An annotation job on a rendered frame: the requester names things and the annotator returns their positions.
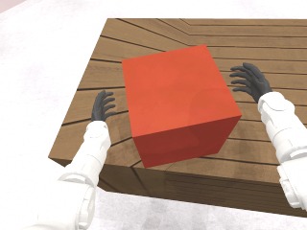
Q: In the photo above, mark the left robot upper arm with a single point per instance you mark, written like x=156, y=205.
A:
x=66, y=206

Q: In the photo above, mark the pedestal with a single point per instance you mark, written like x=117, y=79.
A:
x=243, y=174

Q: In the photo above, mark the robot right forearm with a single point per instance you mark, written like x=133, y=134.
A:
x=288, y=135

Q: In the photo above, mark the robot left forearm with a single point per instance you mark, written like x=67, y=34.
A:
x=89, y=160

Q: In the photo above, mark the robot left hand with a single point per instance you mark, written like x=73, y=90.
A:
x=99, y=109

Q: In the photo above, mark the right robot upper arm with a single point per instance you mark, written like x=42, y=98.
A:
x=293, y=179

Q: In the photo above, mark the carton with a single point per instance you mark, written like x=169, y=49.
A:
x=179, y=105

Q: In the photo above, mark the robot right hand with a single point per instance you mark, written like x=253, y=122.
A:
x=256, y=83

